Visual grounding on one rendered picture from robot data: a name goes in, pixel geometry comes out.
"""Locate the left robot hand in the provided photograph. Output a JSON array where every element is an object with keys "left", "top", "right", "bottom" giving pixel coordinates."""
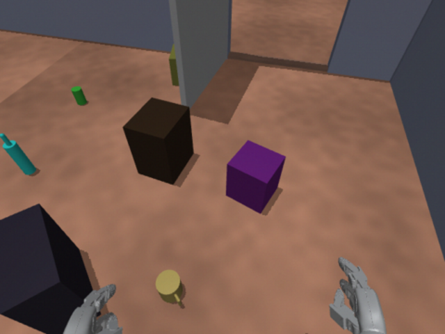
[{"left": 63, "top": 284, "right": 122, "bottom": 334}]

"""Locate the right robot hand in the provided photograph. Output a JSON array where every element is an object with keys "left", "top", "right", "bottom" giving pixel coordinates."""
[{"left": 330, "top": 257, "right": 387, "bottom": 334}]

